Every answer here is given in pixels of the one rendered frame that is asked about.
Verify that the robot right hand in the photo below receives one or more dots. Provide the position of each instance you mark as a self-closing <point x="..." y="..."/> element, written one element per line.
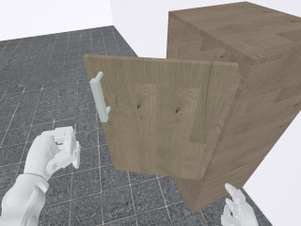
<point x="242" y="212"/>

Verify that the robot left hand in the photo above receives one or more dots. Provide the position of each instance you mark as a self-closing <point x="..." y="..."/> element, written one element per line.
<point x="45" y="157"/>

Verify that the handle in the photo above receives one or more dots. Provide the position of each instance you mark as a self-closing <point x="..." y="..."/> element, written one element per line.
<point x="97" y="92"/>

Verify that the cupboard door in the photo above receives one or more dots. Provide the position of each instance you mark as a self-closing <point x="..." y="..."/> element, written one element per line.
<point x="163" y="111"/>

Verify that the left robot forearm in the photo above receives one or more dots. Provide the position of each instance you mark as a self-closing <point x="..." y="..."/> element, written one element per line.
<point x="22" y="204"/>

